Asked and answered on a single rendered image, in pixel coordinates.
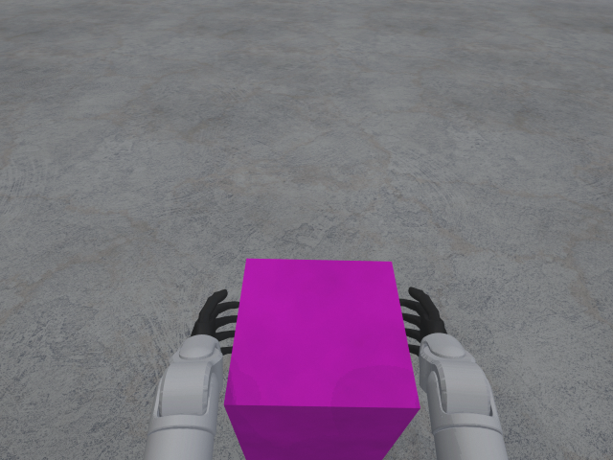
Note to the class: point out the robot right forearm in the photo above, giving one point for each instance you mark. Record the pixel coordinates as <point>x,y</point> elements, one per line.
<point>463,414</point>

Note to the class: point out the carton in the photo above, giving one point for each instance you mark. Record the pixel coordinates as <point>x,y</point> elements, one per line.
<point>320,366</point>

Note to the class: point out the robot left forearm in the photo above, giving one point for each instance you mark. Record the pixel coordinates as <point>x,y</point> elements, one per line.
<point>182,424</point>

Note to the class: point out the robot right hand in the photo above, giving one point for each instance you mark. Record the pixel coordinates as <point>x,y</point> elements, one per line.
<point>428,320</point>

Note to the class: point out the robot left hand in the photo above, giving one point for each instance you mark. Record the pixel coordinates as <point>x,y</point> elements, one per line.
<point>207,323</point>

